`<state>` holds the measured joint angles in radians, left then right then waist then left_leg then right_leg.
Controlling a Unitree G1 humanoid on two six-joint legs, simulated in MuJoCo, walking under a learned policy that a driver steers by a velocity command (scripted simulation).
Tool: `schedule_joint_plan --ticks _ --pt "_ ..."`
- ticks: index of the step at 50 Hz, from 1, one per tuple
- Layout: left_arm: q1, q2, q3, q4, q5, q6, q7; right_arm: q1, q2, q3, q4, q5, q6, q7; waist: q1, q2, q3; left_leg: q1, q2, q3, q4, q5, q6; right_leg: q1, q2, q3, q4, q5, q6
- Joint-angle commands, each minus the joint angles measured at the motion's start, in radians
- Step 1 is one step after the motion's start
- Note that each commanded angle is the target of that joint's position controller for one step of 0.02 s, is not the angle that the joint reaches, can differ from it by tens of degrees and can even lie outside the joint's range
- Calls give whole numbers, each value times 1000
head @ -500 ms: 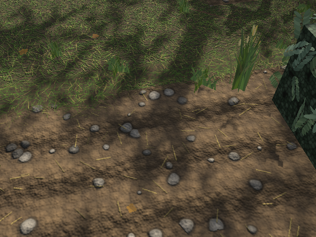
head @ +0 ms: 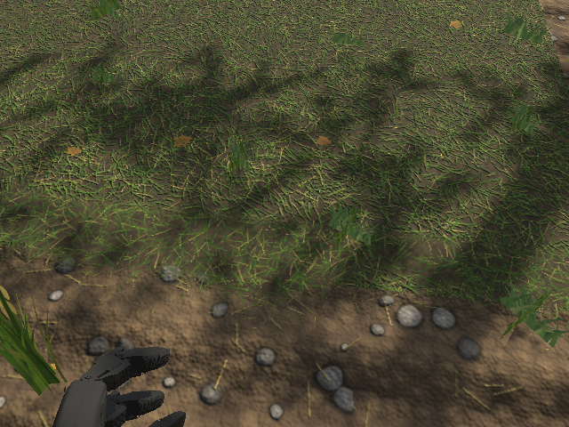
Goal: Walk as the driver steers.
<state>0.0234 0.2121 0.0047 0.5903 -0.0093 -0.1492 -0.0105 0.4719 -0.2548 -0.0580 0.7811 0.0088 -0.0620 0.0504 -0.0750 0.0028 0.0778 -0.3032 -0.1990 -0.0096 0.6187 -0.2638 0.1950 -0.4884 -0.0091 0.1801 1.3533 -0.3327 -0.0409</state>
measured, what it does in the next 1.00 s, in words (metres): walks ahead, turning right: right foot, then left foot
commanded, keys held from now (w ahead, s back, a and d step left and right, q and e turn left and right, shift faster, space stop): w+q+shift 0.04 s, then w+shift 0.12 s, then w+e+shift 0.78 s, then w+shift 0.06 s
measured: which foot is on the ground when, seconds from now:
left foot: down 0.00-0.28, up 0.30-0.70, down 0.72-1.00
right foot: up 0.00-0.28, down 0.30-0.70, up 0.72-1.00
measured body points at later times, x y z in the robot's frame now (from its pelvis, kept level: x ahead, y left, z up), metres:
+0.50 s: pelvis +0.47 -0.07 +0.02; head +0.49 -0.06 +0.47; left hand +0.42 +0.19 -0.11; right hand +0.70 -0.29 -0.04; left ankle +0.49 +0.07 -0.65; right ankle +0.45 -0.15 -0.72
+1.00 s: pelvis +0.91 -0.07 +0.01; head +0.92 -0.10 +0.46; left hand +1.24 +0.07 -0.03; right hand +0.77 -0.36 -0.11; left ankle +0.86 +0.09 -0.72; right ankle +1.01 -0.25 -0.64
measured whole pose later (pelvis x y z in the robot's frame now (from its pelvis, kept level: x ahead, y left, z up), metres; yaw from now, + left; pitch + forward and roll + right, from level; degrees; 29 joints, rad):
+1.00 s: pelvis +0.91 -0.07 +0.01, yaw -24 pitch +0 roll +5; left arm 0.10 0.37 0.07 0.59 -0.03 -0.02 -0.03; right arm 0.42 -0.35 -0.11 0.84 0.00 -0.10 0.00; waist -0.10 -0.04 0.03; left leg 0.05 -0.03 0.15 0.30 -0.35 -0.03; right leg -0.82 -0.13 0.01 1.10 -0.13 -0.04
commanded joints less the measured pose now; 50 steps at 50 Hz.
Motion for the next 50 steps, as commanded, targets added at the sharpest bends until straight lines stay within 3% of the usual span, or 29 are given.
schedule_joint_plan --ticks 1,4,6,10,12,13,14,15,16,17,18,19,20,21,24,28,30,33,35,36,37,38,39,40,41,42,44,47,50 --pt "71 156 51 -46 18 19 28 -145 -134 -29 -147 11 -46 -32 123 -104 9 -46 246 -532 -420 -106 147 -113 -55 -23 -213 65 63" --pt "-122 75 27 -113 36 24 28 -94 -100 -19 -109 26 -27 -67 22 -12 37 -91 157 -337 -384 109 85 -48 -27 -114 -567 336 114" --pt "-183 46 22 -133 23 18 15 -50 -102 -20 -80 23 -17 -68 -42 41 7 -95 162 -303 -375 116 45 54 2 -166 -722 482 123" --pt "-226 110 52 -145 -16 0 -5 16 -101 -23 -18 21 -10 -66 -87 108 -1 193 255 -333 -309 248 26 -15 6 -169 -887 484 78" --pt "-151 164 79 -130 -20 -9 -9 7 -141 -35 -8 4 -2 -68 -31 145 -48 375 306 -298 -216 704 -1 -9 40 -224 -895 373 13" --pt "-28 206 101 -100 -32 -7 -4 -19 -168 -41 -12 -18 2 -63 45 174 -126 428 316 -272 -84 986 -16 91 64 -251 -863 311 -29" --pt "192 239 114 -50 -47 4 2 -116 -194 -44 -34 -38 5 -58 187 196 -234 369 310 -218 128 1154 -36 308 40 -240 -836 314 -72" --pt "499 254 107 22 -33 22 5 -212 -147 -25 -77 -61 -2 -58 320 97 -402 114 271 -194 503 905 -49 696 -63 -73 -720 198 -123" --pt "521 322 119 78 -6 16 -22 8 5 13 -86 -19 -22 -43 139 -449 -486 -324 66 -141 853 -178 -146 1002 -282 583 -939 -193 -330" --pt "496 198 102 68 -6 18 -26 -40 -75 21 -83 20 -44 -39 184 -356 -391 -493 129 -172 863 -179 -119 1004 -287 790 -1086 -447 -314" --pt "435 156 93 61 8 25 -16 -217 -128 14 -121 27 -66 -31 211 -185 -222 -545 179 -174 825 -107 -103 871 -259 628 -1090 -326 -276" --pt "417 166 93 61 13 28 -23 -329 -119 21 -153 2 -85 -31 195 -1 -141 -496 192 -151 748 -74 -97 716 -202 521 -1097 -143 -250" --pt "403 159 88 71 11 27 -33 -384 -97 20 -175 -19 -100 -32 158 67 -81 -466 202 -143 655 -61 -106 608 -151 446 -1112 -11 -247" --pt "387 143 80 78 12 26 -32 -365 -80 22 -183 -21 -104 -31 108 29 -79 -423 220 -149 578 -39 -120 554 -116 388 -1128 62 -252" --pt "395 128 71 106 -26 34 -22 -367 -76 28 -196 -33 -97 -38 69 -17 -37 -393 235 -113 391 -60 -182 436 -91 324 -1151 191 -270" --pt "401 177 85 122 -30 49 13 -583 -37 49 -279 -29 -112 -21 126 -50 44 -137 178 -46 15 272 -226 112 -27 235 -1214 199 -210" --pt "445 186 90 144 -40 53 18 -599 -65 31 -287 -17 -110 -24 139 -72 22 34 159 -68 -58 434 -235 65 -36 250 -1213 176 -171" --pt "485 166 88 170 -51 63 20 -591 -127 -5 -300 9 -106 -44 117 -94 -17 92 149 -83 -142 336 -220 228 -42 273 -1074 349 -122" --pt "434 194 95 155 -29 78 13 -357 -183 -42 -272 16 -105 -61 -34 -113 -192 357 197 -91 -106 231 -169 236 -3 217 -727 642 -58" --pt "390 150 79 111 10 82 12 -84 -235 -60 -235 18 -89 -78 -145 -56 -387 663 361 -234 -31 28 -112 83 31 164 -399 514 -38" --pt "575 -1 24 90 -41 73 8 -16 -299 -63 -188 -1 -81 -57 -32 393 -596 968 657 -814 -189 -321 70 -225 119 62 -36 -196 -2" --pt "535 80 28 99 -71 81 24 -33 -212 -55 -191 4 -72 -50 -57 370 -502 890 635 -937 -289 -565 42 -358 15 18 90 -155 -9" --pt "401 142 44 84 -58 83 29 -87 -145 -42 -186 4 -62 -59 -80 252 -310 747 579 -745 -309 -455 -3 -420 -20 -27 96 -76 -14" --pt "309 152 49 67 -36 84 28 -124 -133 -36 -166 -9 -53 -60 -63 93 -184 585 543 -581 -318 -215 -23 -398 -56 -61 69 -22 -14" --pt "248 139 51 44 -15 83 20 -149 -117 -32 -146 -29 -49 -57 -35 37 -108 447 513 -474 -336 -60 -23 -361 -85 -69 33 6 -19" --pt "244 115 53 32 -23 93 9 -179 -90 -24 -129 -43 -52 -57 9 59 -74 350 489 -383 -355 15 -27 -316 -119 -60 10 11 -21" --pt "229 70 45 6 -46 123 -2 -227 -44 -15 -100 -18 -56 -46 54 84 -34 255 472 -243 -396 79 -42 -315 -163 -68 -26 -16 -23" --pt "181 68 30 -40 -26 132 -19 -289 -100 -28 -84 -3 -64 -48 100 62 26 155 480 -83 -462 218 -45 -337 -196 -74 -131 119 3" --pt "82 93 23 -54 -10 113 -40 -252 -168 -41 -61 -4 -75 -53 74 -29 61 93 406 88 -530 251 -74 -195 -140 -145 -407 368 -9"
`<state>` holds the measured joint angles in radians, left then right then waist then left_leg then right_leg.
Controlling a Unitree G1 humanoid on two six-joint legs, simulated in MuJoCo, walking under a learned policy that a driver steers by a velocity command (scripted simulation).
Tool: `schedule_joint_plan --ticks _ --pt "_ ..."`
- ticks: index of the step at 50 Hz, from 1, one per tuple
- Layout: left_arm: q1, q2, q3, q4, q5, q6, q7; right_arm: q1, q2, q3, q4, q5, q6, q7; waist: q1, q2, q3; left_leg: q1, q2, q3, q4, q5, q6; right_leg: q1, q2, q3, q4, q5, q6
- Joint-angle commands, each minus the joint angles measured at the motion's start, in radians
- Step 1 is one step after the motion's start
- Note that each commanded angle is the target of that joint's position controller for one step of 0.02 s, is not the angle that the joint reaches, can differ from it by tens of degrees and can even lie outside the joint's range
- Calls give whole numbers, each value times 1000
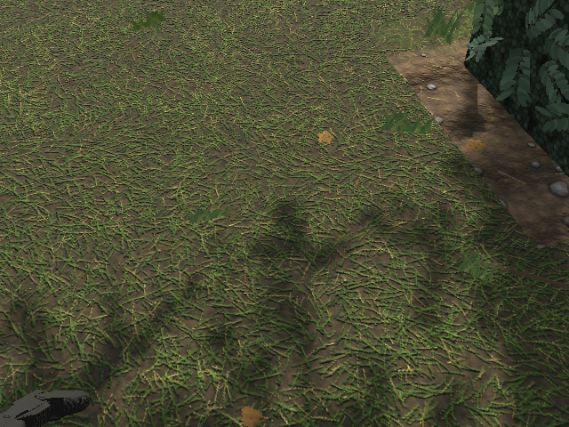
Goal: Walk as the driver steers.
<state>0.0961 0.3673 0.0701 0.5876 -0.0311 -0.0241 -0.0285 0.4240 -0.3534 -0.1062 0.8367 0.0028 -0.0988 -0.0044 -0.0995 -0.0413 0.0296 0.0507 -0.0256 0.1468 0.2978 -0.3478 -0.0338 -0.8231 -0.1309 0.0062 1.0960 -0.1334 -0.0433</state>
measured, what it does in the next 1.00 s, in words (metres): walks ahead, turning left: right foot, then left foot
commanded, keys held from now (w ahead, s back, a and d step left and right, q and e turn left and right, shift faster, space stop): w+shift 0.04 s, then w+q+shift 0.60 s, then shift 0.36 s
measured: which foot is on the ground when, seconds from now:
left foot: down 0.00-0.14, up 0.16-0.60, down 0.62-1.00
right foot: up 0.00-0.12, down 0.14-0.62, up 0.64-1.00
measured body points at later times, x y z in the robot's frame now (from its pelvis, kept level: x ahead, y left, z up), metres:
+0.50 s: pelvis +0.47 -0.03 +0.00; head +0.47 -0.01 +0.44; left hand +0.43 +0.25 -0.14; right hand +0.68 -0.26 -0.09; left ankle +0.67 +0.14 -0.65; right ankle +0.33 -0.13 -0.73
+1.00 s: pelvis +0.85 +0.08 +0.00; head +0.88 +0.11 +0.45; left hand +0.97 +0.39 -0.07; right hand +1.03 -0.15 -0.10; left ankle +0.75 +0.09 -0.73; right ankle +1.10 +0.05 -0.69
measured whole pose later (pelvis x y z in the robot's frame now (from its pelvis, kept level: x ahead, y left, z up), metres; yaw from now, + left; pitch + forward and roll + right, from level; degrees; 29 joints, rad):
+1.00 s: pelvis +0.85 +0.08 +0.00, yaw +28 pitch +1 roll +0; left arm 0.01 0.27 0.02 0.66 0.02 -0.10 -0.03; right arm 0.32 -0.25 -0.04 0.75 0.00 -0.03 -0.05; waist -0.08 -0.05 0.07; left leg -0.09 -0.17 -0.12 0.44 -0.34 0.13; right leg -0.60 -0.01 0.05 0.53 0.15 0.03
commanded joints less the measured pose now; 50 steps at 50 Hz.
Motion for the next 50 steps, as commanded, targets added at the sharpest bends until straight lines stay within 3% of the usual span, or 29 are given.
schedule_joint_plan --ticks 1,3,5,6,7,8,9,10,11,12,13,14,16,20,25,27,29,30,31,32,33,34,35,36,37,39,43,47,50 --pt "-33 -66 -46 -58 13 -20 -28 -158 -91 5 -101 3 -41 5 79 -9 122 -256 235 -47 -240 358 154 199 10 1 -234 217 -23" --pt "-110 -45 -42 -83 7 -34 -38 -79 -136 1 -68 11 -33 13 69 -2 143 -164 260 -26 -241 587 162 256 76 -45 -357 188 -57" --pt "-115 15 -17 -109 7 -39 -39 -25 -191 0 -39 18 -12 8 124 80 84 -22 303 -29 -97 1090 171 337 161 -101 -413 34 -91" --pt "0 62 7 -94 6 -33 -31 -16 -212 4 -19 11 1 3 209 130 1 5 320 -42 65 1268 169 480 181 -93 -428 -18 -118" --pt "235 106 36 -32 6 -22 -14 -52 -218 13 -10 11 13 -1 355 146 -116 -98 293 -32 321 1312 151 787 180 -87 -488 41 -144" --pt "425 173 56 29 9 -9 9 -21 -138 42 -24 -1 8 -2 397 75 -261 -387 217 -77 686 786 118 1191 29 106 -393 -10 -141" --pt "396 259 55 24 43 -30 7 163 41 91 -55 28 -17 15 224 -233 -468 -669 25 -223 1073 -153 96 1391 -252 674 -576 -450 -256" --pt "433 148 38 26 44 -44 2 21 -100 62 -55 69 -39 15 313 -120 -483 -716 43 -333 1149 -116 114 1308 -238 786 -743 -598 -211" --pt "382 113 24 50 44 -57 2 -103 -100 52 -104 96 -41 10 294 -93 -245 -826 66 -300 1158 -59 99 1155 -223 652 -786 -515 -189" --pt "320 95 20 66 40 -68 0 -141 -62 63 -115 76 -40 2 242 -2 -123 -831 116 -287 1107 10 93 990 -205 533 -807 -355 -175" --pt "253 55 13 74 53 -77 -3 -133 -45 59 -105 49 -28 1 182 14 -70 -784 159 -278 1066 74 86 851 -182 425 -818 -256 -162" --pt "209 -1 1 75 69 -88 -6 -73 -28 56 -82 49 -2 5 127 0 -60 -707 195 -293 1060 123 83 751 -159 338 -842 -191 -153" --pt "159 -51 -4 100 47 -102 -12 -38 15 56 -63 56 44 10 82 -18 -28 -671 228 -286 1018 128 75 668 -139 180 -902 -88 -139" --pt "113 -32 4 129 55 -110 8 -156 46 64 -108 42 67 14 67 -7 103 -779 220 -255 859 304 56 609 -70 -97 -980 119 -89" --pt "172 55 18 149 42 -104 39 -319 37 70 -171 30 43 65 110 67 138 -712 147 -86 504 560 109 739 -57 -267 -1007 324 -38" --pt "182 113 30 148 46 -81 50 -300 -14 49 -187 40 40 81 76 19 76 -613 56 9 448 528 138 872 -65 -289 -895 789 -5" --pt "141 182 49 130 29 -46 55 -121 -86 12 -167 57 64 74 -44 -82 -31 -421 -21 55 498 356 174 937 -102 -285 -634 1233 -3" --pt "85 192 51 113 22 -37 50 84 -155 -21 -121 52 87 66 -153 -99 -118 -181 -34 23 526 269 209 856 -111 -260 -389 1274 -17" --pt "26 156 42 108 12 -47 39 290 -209 -54 -64 53 106 46 -254 -42 -178 113 -20 -66 442 295 250 674 -47 -245 -32 1039 4" --pt "21 -56 -14 72 28 -86 19 242 -218 -49 -39 43 112 40 -140 394 -28 163 14 -251 370 361 324 328 222 -189 482 -295 52" --pt "236 -127 -52 4 -3 -133 4 85 -179 -8 -126 -12 66 45 83 501 -257 322 240 -944 115 -52 539 32 277 92 669 -477 40" --pt "137 19 -35 8 -15 -159 0 49 -100 -1 -176 -14 44 49 9 253 -240 251 294 -1067 -78 -162 473 56 211 170 569 -377 -20" --pt "37 48 -18 -6 -29 -156 8 3 -71 9 -171 -15 19 59 49 23 -66 46 271 -975 -102 -36 399 85 176 138 436 -302 -39" --pt "58 28 -22 4 -11 -144 21 -76 -77 7 -182 -10 -1 64 119 -59 -38 -79 270 -892 -49 168 383 136 129 143 355 -262 -21" --pt "75 39 -17 20 15 -125 28 -140 -90 5 -196 -10 -8 61 142 -69 -30 -195 243 -784 -1 430 365 217 97 140 303 -253 8" --pt "103 52 -6 41 30 -86 33 -174 -69 17 -198 -3 -3 39 168 -61 -19 -338 183 -564 -3 685 321 322 39 109 172 -237 50" --pt "-31 -57 -42 2 53 -67 37 -103 -60 25 -145 8 20 -18 96 28 -50 -361 27 -282 37 970 224 356 95 -6 -230 36 98" --pt "-155 -52 -39 -4 45 -83 8 -13 -43 30 -105 11 67 -50 -2 98 -108 -214 38 -291 78 743 150 390 161 -26 -539 366 99" --pt "-145 -7 -19 4 50 -100 -10 -33 -20 33 -99 -8 77 -53 17 133 -84 -136 88 -361 167 692 150 384 166 -2 -619 317 55"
